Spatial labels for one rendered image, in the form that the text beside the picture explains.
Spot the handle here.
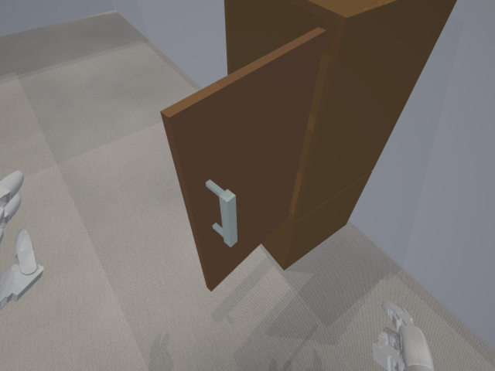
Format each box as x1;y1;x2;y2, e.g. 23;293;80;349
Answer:
206;180;237;247

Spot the robot right hand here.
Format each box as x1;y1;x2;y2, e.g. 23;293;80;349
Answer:
372;301;434;371

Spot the cupboard door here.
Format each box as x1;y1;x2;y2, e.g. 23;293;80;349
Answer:
160;27;326;291

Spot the robot left hand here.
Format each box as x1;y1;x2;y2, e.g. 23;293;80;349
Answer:
0;170;44;310

